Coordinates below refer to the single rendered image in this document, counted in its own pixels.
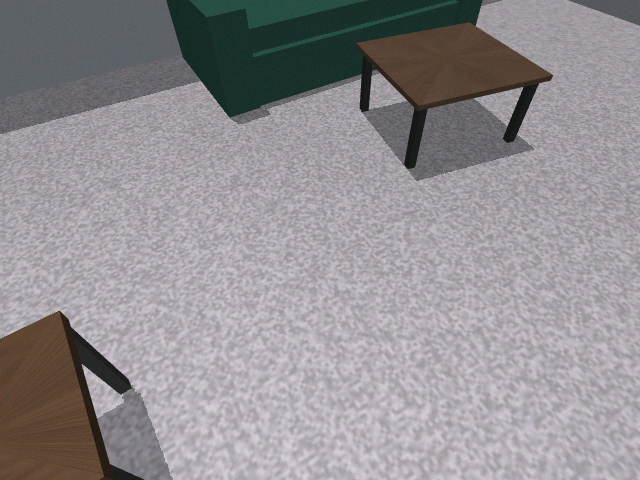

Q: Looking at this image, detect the chair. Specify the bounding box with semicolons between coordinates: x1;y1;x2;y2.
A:
0;311;144;480

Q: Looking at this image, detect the sofa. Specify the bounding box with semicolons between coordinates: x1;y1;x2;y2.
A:
166;0;483;118

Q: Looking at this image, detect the coffee table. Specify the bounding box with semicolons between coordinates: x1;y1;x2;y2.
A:
356;22;553;169

